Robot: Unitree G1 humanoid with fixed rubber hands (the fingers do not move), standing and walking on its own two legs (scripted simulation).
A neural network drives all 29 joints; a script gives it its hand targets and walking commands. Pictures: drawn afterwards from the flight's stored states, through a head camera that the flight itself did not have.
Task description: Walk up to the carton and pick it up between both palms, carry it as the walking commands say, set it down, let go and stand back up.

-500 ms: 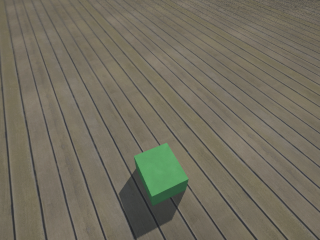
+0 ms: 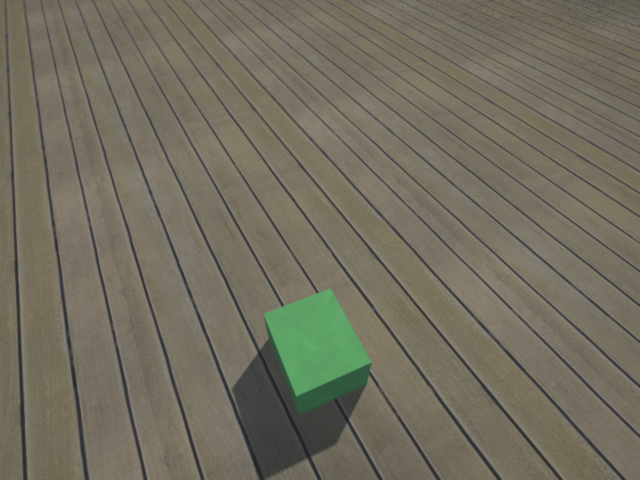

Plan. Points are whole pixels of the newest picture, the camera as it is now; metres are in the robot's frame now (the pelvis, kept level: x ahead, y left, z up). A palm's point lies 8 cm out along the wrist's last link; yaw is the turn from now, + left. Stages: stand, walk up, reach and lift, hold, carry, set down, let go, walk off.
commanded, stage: walk up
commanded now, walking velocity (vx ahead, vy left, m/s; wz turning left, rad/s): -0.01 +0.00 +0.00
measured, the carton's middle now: (315, 349) +0.61 +0.03 -0.70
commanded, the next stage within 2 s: none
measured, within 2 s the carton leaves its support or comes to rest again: neither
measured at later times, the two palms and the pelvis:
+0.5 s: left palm out of the picture +0.05 +0.23 -0.14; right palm out of the picture -0.03 -0.30 -0.12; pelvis +0.02 -0.03 +0.00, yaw +6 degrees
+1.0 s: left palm out of the picture -0.02 +0.03 -0.12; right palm (509, 312) +0.39 -0.31 -0.11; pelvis +0.14 -0.16 +0.00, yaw +17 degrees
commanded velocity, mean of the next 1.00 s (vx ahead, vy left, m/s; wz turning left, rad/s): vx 0.14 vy -0.13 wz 0.26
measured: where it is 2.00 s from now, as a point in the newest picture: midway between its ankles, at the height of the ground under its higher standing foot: outside the picture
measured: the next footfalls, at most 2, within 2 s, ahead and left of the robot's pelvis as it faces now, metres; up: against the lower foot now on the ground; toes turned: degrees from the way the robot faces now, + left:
right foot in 0.68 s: +0.13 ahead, -0.26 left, +0.00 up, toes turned +7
left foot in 1.14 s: +0.25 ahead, -0.03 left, +0.00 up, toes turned +23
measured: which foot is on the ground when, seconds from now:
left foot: down 0.00-0.68, up 0.70-1.00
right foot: down 0.00-0.32, up 0.34-0.66, down 0.68-1.00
